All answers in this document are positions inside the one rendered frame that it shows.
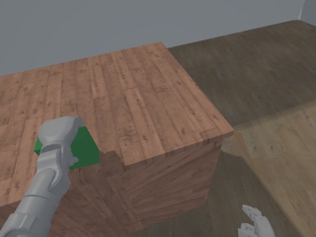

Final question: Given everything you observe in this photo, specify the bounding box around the table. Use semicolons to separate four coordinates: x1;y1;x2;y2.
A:
0;41;235;237

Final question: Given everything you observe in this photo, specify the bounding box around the left robot hand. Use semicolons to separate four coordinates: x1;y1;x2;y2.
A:
39;116;84;166

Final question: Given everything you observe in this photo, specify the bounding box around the left robot forearm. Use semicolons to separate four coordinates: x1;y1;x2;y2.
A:
0;141;71;237

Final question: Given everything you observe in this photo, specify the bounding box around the right robot hand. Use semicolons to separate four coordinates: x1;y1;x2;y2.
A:
238;204;276;237

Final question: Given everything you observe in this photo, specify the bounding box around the sponge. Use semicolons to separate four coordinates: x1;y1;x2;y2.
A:
34;125;100;170

